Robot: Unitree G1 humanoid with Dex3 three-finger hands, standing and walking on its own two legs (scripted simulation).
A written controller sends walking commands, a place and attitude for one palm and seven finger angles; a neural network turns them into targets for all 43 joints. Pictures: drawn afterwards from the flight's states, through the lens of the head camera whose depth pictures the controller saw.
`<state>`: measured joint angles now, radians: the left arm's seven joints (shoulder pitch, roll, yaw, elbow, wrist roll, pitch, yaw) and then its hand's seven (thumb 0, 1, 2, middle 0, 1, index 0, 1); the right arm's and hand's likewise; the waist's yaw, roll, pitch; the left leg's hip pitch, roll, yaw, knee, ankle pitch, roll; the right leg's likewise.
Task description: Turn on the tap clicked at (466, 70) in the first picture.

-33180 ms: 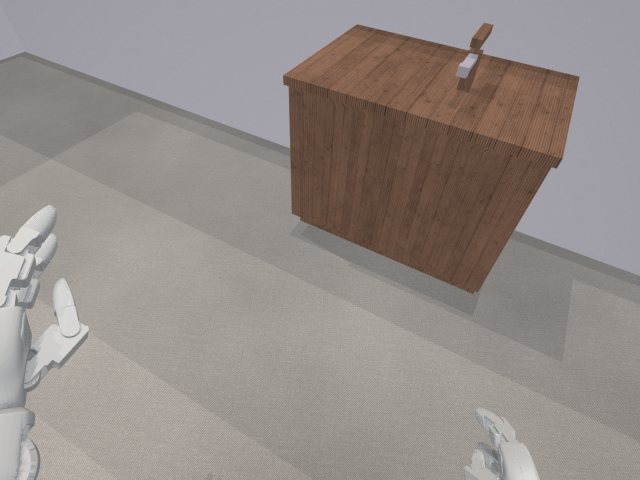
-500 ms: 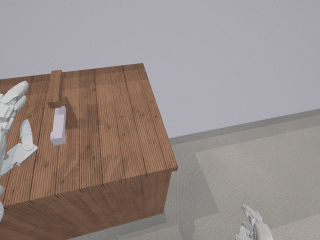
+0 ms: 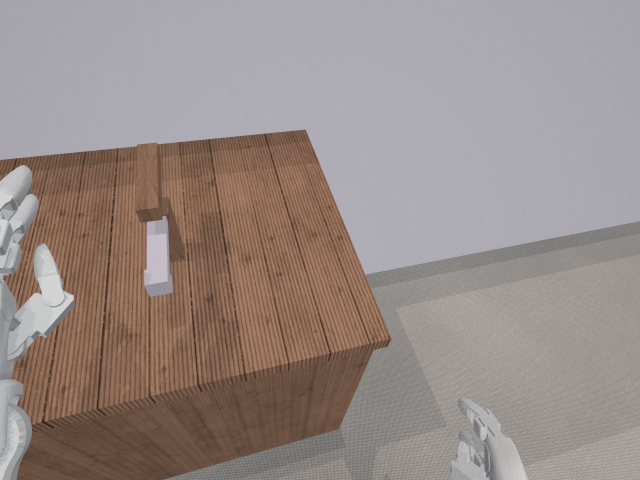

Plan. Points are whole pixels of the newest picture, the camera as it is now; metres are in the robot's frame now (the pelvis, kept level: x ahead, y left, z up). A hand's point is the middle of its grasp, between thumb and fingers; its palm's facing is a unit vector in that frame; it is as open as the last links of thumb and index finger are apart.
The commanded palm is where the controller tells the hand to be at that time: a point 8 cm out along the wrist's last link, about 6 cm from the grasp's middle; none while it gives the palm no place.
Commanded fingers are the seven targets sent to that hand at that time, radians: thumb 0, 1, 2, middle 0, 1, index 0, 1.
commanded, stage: come to a stop and stand still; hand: left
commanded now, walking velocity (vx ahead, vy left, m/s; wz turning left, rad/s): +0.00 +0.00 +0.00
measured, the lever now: (158, 281) +0.33 +0.25 +0.03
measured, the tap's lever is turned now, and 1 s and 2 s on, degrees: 0 0 0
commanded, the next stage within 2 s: look again from close up in 0.38 s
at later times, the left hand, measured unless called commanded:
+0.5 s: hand (54, 306) +0.22 +0.27 +0.16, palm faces +0.39 -0.85 -0.35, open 7.4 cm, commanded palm +0.16 +0.30 +0.18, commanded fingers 0.00 0.90 0.90 -0.20 -0.30 -0.20 -0.30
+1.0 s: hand (91, 303) +0.22 +0.24 +0.16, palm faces +0.37 -0.85 -0.37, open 7.4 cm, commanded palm +0.16 +0.27 +0.18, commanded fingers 0.00 0.90 0.90 -0.20 -0.30 -0.20 -0.30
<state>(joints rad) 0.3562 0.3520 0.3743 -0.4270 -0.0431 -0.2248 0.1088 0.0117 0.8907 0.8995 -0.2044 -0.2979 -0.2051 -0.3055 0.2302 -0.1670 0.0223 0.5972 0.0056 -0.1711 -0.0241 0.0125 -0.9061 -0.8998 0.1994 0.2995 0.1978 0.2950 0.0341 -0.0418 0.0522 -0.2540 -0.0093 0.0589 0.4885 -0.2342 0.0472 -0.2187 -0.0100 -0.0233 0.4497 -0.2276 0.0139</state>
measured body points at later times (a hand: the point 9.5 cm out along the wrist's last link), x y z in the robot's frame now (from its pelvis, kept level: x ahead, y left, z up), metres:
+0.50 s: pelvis +0.00 +0.02 +0.00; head +0.02 +0.04 +0.45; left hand +0.19 +0.31 +0.18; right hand +0.18 -0.21 -0.07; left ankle +0.02 +0.09 -0.74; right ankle +0.01 -0.13 -0.74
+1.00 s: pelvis +0.00 -0.01 +0.00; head +0.02 +0.01 +0.45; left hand +0.20 +0.28 +0.18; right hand +0.17 -0.24 -0.07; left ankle +0.02 +0.09 -0.74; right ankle +0.01 -0.13 -0.74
